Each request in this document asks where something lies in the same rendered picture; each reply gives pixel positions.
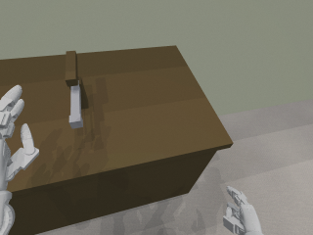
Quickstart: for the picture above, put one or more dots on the counter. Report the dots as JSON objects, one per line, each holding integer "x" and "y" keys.
{"x": 148, "y": 134}

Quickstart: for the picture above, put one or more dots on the tap lever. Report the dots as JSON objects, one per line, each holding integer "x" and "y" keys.
{"x": 75, "y": 119}

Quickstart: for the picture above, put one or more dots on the robot left forearm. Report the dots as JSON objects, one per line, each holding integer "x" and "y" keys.
{"x": 7, "y": 213}

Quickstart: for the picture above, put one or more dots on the right robot hand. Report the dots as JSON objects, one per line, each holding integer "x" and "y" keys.
{"x": 240, "y": 220}

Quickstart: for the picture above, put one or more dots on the left robot hand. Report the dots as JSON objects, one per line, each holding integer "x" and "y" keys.
{"x": 10, "y": 108}

